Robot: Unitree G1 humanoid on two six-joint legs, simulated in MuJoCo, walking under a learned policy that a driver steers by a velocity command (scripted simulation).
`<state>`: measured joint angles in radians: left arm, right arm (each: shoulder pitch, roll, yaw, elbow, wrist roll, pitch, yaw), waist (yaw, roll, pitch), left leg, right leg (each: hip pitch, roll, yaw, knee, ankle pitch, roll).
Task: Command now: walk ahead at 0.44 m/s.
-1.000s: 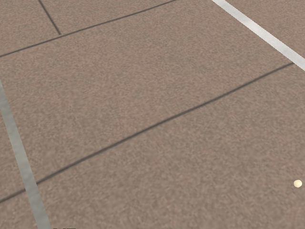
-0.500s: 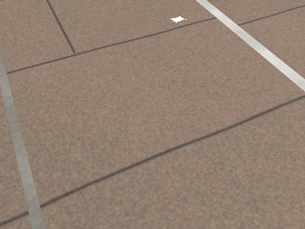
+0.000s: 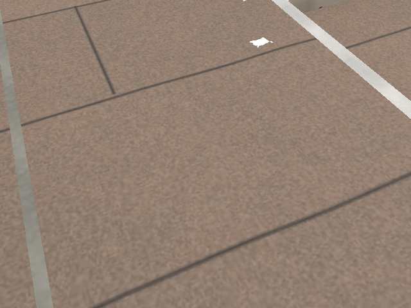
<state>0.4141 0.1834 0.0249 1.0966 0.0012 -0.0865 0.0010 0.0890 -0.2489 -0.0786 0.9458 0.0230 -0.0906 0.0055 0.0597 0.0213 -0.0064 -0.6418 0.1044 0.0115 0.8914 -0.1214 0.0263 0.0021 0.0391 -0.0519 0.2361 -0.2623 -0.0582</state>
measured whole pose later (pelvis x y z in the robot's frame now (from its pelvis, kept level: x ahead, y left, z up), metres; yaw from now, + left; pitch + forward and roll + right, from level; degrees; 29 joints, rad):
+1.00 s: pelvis +0.56 +0.00 +0.00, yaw +10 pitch +1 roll -1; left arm 0.24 0.23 0.07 0.98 0.01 -0.11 -0.01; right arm 0.23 -0.28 -0.09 0.91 0.04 -0.05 -0.01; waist 0.03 0.05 0.01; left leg -0.62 0.11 -0.04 1.13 -0.26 0.05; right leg -0.18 0.00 -0.16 0.34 -0.17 -0.03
